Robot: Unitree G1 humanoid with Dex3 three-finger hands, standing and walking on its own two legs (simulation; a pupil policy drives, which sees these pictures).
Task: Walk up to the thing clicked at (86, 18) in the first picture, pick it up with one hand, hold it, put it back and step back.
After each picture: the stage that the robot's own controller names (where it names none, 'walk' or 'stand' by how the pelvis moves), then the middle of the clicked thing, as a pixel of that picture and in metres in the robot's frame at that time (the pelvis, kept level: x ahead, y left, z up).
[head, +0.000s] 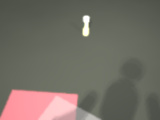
stand; (86, 26) +1.70 -0.02 -0.66
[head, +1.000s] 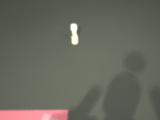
walk; (74, 34) +1.56 +0.22 -0.64
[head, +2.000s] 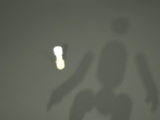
walk; (59, 58) +1.06 +0.32 -0.65
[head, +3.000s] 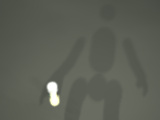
walk; (53, 94) +0.65 +0.24 -0.63
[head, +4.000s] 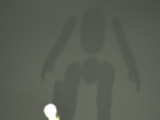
walk; (52, 115) +0.42 +0.21 -0.63
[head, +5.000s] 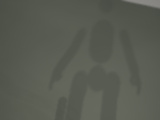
stand; out of the picture +0.38 +0.20 -0.65
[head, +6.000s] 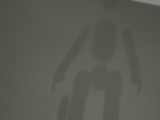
stand; out of the picture +0.39 +0.20 -0.66
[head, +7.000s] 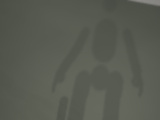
stand; out of the picture +0.39 +0.21 -0.66
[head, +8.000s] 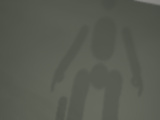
stand; out of the picture +0.38 +0.21 -0.66
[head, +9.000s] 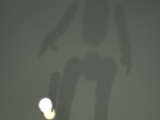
go down; (47, 109) +0.40 +0.21 -0.60
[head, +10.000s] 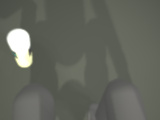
go down; (22, 51) +0.48 +0.21 -0.24
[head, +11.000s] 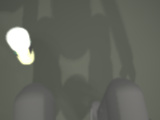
close in; (23, 49) +0.48 +0.21 -0.25
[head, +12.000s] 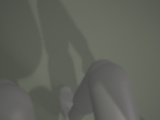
close in; out of the picture +0.47 +0.25 -0.17
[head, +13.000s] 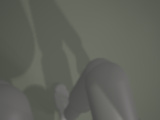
lift; out of the picture +0.46 +0.26 -0.17
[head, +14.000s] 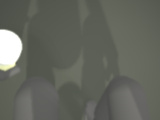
lift; (4, 57) +0.37 +0.25 -0.09
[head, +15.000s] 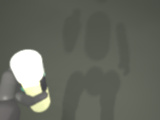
hold; (34, 86) +0.32 +0.16 +0.05
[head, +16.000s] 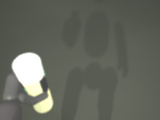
hold; (36, 87) +0.32 +0.16 +0.03
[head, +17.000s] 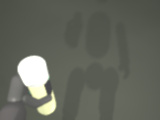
hold; (40, 89) +0.32 +0.15 +0.02
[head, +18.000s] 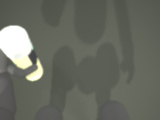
crouch; (25, 58) +0.42 +0.18 -0.04
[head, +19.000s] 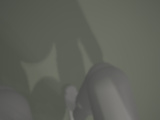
lower; out of the picture +0.49 +0.24 -0.15
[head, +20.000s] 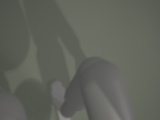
lower; out of the picture +0.48 +0.27 -0.18
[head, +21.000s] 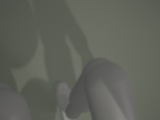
lower; out of the picture +0.48 +0.26 -0.18
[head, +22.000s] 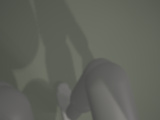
lower; out of the picture +0.47 +0.26 -0.18
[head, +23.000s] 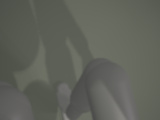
rest; out of the picture +0.46 +0.25 -0.17
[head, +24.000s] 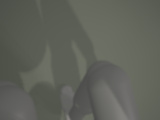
withdraw; out of the picture +0.46 +0.23 -0.18
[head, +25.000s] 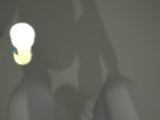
walk; (22, 47) +0.46 +0.20 -0.21
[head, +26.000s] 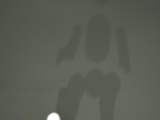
stand; out of the picture +0.38 +0.17 -0.58
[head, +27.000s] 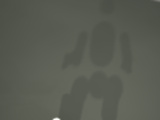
stand; out of the picture +0.39 +0.17 -0.60
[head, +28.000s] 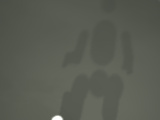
stand; out of the picture +0.39 +0.16 -0.60
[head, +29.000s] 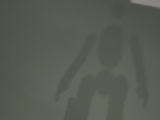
walk; out of the picture +0.41 +0.17 -0.65
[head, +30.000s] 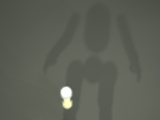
walk; (66, 98) +0.51 +0.11 -0.62
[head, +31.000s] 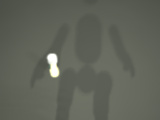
walk; (53, 65) +0.79 +0.25 -0.63
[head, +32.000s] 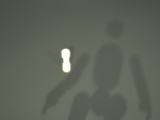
stand; (66, 61) +1.03 +0.19 -0.64
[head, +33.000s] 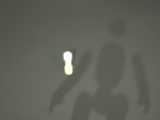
stand; (68, 63) +1.02 +0.17 -0.66
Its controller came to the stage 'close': yes
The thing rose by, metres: 0.68
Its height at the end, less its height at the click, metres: +0.00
